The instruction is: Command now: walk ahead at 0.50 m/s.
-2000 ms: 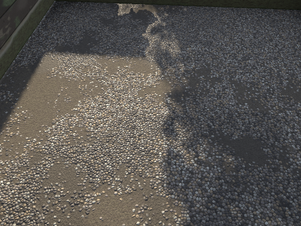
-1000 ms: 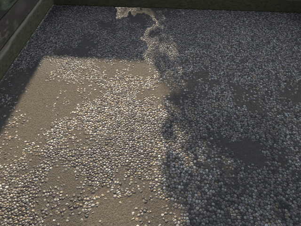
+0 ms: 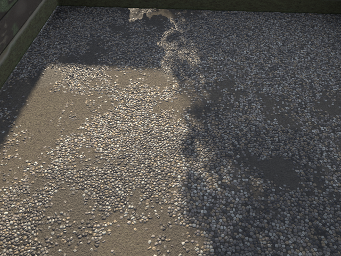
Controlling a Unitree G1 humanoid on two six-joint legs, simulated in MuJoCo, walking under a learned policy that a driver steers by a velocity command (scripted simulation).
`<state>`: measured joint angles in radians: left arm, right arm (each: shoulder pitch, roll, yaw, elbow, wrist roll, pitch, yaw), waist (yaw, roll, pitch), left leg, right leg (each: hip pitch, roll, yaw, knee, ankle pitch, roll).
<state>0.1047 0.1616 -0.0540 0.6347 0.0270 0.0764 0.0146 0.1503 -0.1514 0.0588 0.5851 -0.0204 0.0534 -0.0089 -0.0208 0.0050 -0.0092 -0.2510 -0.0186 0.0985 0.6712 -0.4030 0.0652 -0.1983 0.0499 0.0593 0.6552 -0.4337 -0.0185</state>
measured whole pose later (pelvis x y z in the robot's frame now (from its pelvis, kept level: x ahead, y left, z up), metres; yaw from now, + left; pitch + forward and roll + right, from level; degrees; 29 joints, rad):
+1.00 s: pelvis +0.00 +0.00 +0.00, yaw +0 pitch -1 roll +0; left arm 0.11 0.16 -0.06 0.64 0.03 0.07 0.01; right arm 0.16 -0.15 0.06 0.59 -0.02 0.06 -0.01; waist -0.02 0.00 -0.01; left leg -0.25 -0.01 0.10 0.68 -0.41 0.06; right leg -0.20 0.05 0.06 0.66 -0.44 -0.02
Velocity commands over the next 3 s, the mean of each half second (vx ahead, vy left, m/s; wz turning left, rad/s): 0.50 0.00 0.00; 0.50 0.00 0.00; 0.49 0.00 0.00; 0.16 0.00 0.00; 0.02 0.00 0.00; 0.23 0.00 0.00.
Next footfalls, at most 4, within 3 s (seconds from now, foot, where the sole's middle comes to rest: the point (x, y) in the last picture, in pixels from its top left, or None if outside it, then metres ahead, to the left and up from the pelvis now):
none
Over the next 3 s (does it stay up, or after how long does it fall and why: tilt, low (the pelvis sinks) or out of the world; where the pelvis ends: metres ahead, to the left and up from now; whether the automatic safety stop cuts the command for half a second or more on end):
stays up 0.00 -0.02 0.01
